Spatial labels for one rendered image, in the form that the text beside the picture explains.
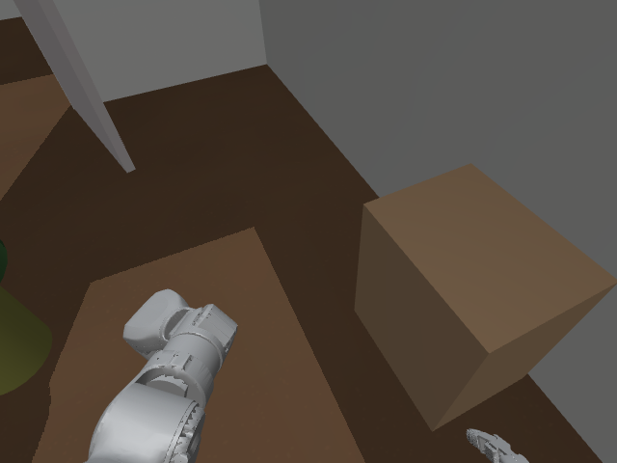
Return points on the left robot hand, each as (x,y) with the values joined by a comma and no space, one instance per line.
(141,331)

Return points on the left robot arm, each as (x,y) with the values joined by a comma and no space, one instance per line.
(158,417)

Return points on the right robot hand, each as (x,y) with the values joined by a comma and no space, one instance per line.
(495,448)

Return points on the potted plant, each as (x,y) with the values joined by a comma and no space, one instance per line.
(25,341)

